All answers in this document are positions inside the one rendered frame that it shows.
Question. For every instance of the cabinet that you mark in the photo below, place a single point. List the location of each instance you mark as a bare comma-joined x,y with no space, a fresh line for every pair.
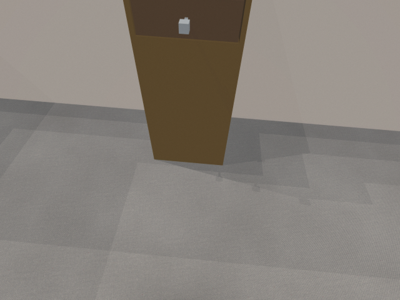
188,88

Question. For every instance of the handle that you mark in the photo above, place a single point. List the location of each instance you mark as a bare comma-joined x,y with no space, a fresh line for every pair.
184,26

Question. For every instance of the drawer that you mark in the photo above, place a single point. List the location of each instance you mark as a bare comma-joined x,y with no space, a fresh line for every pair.
213,20

